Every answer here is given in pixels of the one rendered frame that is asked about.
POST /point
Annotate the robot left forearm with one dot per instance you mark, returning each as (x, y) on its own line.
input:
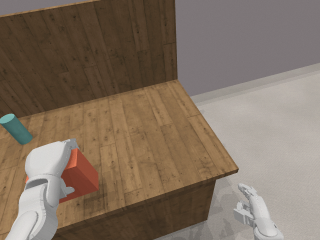
(37, 219)

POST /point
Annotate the right robot hand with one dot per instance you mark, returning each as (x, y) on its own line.
(246, 212)

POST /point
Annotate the robot right forearm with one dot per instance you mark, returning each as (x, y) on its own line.
(266, 229)

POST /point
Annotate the left robot hand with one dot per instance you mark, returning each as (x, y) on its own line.
(51, 159)

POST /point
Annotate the table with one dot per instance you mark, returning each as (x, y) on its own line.
(105, 73)

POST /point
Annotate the sponge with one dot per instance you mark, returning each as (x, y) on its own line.
(80, 175)

